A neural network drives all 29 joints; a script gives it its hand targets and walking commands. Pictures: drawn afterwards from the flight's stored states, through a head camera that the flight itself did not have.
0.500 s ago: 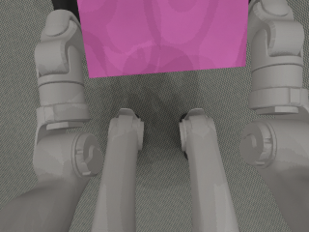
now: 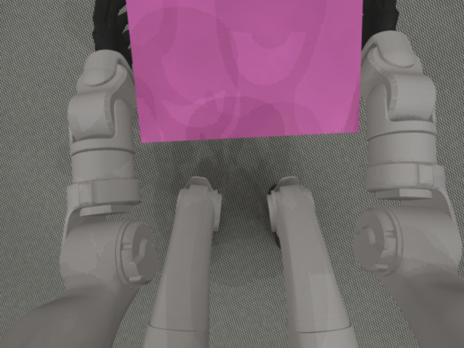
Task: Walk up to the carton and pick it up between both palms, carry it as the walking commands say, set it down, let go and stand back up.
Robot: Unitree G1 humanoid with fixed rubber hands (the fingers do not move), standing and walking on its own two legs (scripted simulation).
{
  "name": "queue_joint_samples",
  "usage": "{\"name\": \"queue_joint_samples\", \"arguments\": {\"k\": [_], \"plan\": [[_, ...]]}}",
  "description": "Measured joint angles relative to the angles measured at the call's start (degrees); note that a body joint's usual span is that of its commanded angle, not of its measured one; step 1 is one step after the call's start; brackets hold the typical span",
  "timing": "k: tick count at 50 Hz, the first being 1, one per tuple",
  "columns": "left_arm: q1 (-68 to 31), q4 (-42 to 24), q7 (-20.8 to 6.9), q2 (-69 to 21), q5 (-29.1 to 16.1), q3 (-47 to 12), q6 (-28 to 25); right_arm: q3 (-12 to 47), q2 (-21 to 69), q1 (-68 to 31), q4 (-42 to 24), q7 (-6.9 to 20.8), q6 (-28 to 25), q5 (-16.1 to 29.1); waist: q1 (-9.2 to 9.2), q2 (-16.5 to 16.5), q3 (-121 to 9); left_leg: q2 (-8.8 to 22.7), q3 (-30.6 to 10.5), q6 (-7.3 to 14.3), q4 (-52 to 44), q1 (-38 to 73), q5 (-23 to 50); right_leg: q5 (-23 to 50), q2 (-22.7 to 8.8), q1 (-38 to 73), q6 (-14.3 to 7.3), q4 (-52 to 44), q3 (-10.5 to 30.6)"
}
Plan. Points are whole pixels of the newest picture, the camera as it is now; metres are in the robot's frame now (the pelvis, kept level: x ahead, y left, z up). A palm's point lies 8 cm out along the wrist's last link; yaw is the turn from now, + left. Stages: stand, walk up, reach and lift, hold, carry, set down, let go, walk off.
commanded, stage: reach and lift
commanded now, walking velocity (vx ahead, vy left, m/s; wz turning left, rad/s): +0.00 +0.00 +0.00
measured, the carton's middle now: (241, 39) +0.54 +0.01 -0.13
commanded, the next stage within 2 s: none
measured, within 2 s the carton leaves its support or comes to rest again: neither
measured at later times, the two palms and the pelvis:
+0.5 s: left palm (96, 59) +0.47 +0.17 -0.02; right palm (413, 23) +0.50 -0.16 -0.01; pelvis +0.00 -0.01 +0.06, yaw +0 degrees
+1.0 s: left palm out of the picture +0.46 +0.17 +0.11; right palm out of the picture +0.48 -0.16 +0.13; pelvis +0.09 +0.00 +0.13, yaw +0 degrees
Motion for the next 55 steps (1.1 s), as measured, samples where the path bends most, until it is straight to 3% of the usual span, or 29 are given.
{"name": "queue_joint_samples", "arguments": {"k": [9,13,16,29,33,37,42,47,51,55], "plan": [[4.4,-1.2,0.1,-1.3,0.1,-0.5,-1.4,1.7,0.2,2.7,-0.7,0.1,-0.1,-0.2,-0.17,-0.9,0.0,0.3,0.2,0.1,-4.9,5.9,1.1,1.2,0.1,5.5,-0.2,-4.4,0.9],[5.5,0.5,0.1,-2.0,1.2,0.0,-1.2,0.1,1.1,3.4,2.5,1.0,-0.8,-1.0,-0.05,-1.1,-2.1,0.3,-0.2,-0.2,-6.8,6.8,1.8,1.9,0.2,6.4,-0.5,-6.3,0.7],[6.3,-1.2,0.3,-1.8,0.5,-0.9,-1.3,1.6,0.9,4.7,-0.2,0.5,-0.6,-0.7,0.26,-1.3,0.4,0.5,-0.5,-0.4,-8.7,10.4,2.2,2.4,0.2,9.8,-0.8,-8.1,0.6],[9.0,-1.5,-1.0,-1.4,0.4,-0.9,-0.6,1.7,2.9,7.4,-0.9,-0.3,-0.2,-1.0,0.70,-1.7,0.1,1.0,-0.6,-0.5,-16.1,18.5,4.0,4.2,0.3,17.4,-1.5,-14.8,1.4],[11.1,1.6,-2.6,-2.3,2.2,0.0,-1.5,0.2,4.7,10.5,0.8,-0.2,-0.8,-2.4,0.55,-1.7,-5.1,1.2,-0.6,-0.1,-18.6,18.7,4.4,4.7,0.2,17.8,-1.4,-17.6,1.6],[14.8,3.1,-2.5,-3.8,3.5,-0.8,-1.5,0.7,5.3,15.5,1.4,-0.2,-0.8,-2.6,0.79,-1.1,-10.4,1.3,-0.8,0.2,-21.7,20.1,4.9,5.2,-0.1,19.4,-1.3,-21.1,1.7],[22.3,3.5,-2.6,-6.5,4.4,-0.9,-2.2,0.7,7.0,22.6,2.5,1.1,-1.5,-3.5,0.93,-1.2,-21.9,1.2,-0.7,0.8,-25.4,20.4,4.8,5.0,-0.7,19.8,-1.4,-24.7,2.0],[29.4,7.3,-4.4,-8.6,7.3,1.2,-2.8,-2.4,10.3,28.1,6.6,2.7,-1.4,-8.0,-0.27,-1.4,-35.4,1.2,-1.5,1.2,-30.5,23.1,4.8,4.6,-1.6,22.8,-1.8,-30.1,1.4],[32.1,9.2,-6.5,-10.1,11.9,2.7,-2.2,-6.0,12.1,30.7,9.1,4.8,-1.5,-12.8,-0.73,-1.4,-38.4,1.4,-2.0,1.5,-35.0,29.0,5.0,4.8,-2.1,29.0,-2.3,-34.9,1.0],[35.3,7.7,-6.8,-11.3,13.3,1.9,-1.6,-5.1,12.4,34.6,7.8,6.4,-1.4,-13.5,-0.89,-1.2,-37.4,1.4,-2.1,1.9,-39.5,34.4,5.7,5.4,-2.6,34.4,-2.4,-39.2,1.1]]}}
